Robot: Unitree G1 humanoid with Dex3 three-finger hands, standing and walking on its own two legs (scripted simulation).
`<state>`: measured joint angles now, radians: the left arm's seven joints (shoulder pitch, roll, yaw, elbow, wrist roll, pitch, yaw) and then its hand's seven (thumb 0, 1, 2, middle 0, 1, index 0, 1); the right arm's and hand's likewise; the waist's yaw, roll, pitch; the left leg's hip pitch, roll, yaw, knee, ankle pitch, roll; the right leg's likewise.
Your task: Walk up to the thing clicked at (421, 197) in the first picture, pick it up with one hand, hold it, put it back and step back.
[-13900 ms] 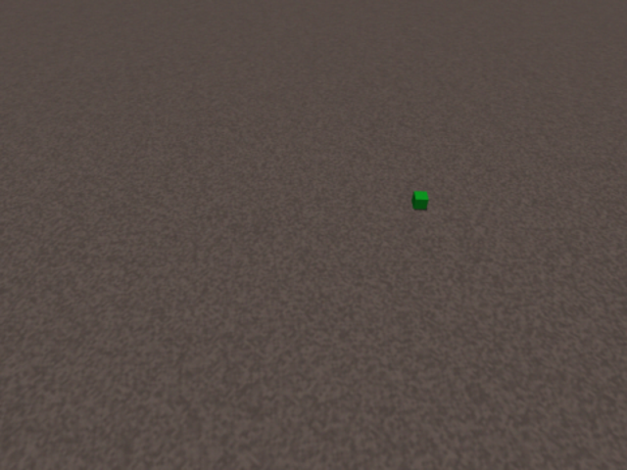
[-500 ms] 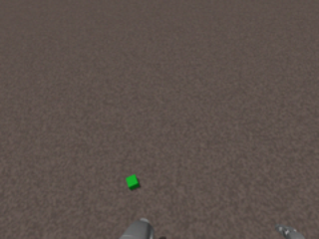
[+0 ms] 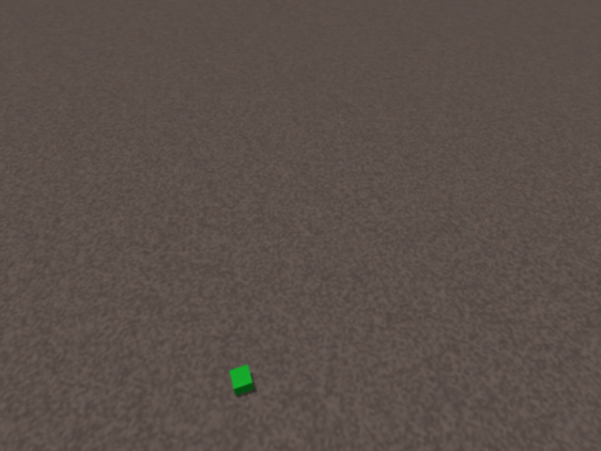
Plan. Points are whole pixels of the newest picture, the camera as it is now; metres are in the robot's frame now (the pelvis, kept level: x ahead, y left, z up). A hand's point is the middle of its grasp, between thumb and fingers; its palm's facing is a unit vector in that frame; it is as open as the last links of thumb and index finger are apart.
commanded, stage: walk up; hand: left
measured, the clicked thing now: (241, 379) +0.48 +0.18 -0.74
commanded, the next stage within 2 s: none
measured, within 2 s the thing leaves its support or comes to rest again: neither
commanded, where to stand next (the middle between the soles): +0.07 -0.02 m, yaw -6 degrees
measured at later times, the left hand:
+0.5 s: hand out of the picture +0.11 +0.27 -0.16, palm faces -0.08 -0.93 -0.37, open 7.4 cm
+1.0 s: hand out of the picture +0.10 +0.25 -0.15, palm faces -0.09 -0.94 -0.33, open 7.4 cm
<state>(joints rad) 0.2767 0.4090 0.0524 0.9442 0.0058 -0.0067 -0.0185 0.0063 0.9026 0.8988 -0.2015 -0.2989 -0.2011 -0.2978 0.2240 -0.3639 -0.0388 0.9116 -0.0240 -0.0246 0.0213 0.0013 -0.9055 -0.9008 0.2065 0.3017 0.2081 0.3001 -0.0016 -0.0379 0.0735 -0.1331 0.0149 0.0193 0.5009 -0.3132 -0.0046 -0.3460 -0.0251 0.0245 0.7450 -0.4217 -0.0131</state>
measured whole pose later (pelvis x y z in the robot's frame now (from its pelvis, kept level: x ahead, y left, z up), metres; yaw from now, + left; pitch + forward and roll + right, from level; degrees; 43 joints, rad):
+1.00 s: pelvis +0.01 +0.00 +0.01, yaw -5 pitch -2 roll +1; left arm 0.13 0.36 0.03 1.09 0.02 0.01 -0.04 0.00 0.90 0.90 -0.20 -0.30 -0.20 -0.30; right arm 0.13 -0.37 -0.03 1.05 -0.02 -0.03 0.03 0.00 -0.91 -0.90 0.21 0.30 0.21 0.30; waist 0.01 -0.01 0.04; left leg -0.07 0.04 0.06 0.40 -0.32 0.00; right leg -0.25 0.01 0.07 0.54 -0.32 -0.02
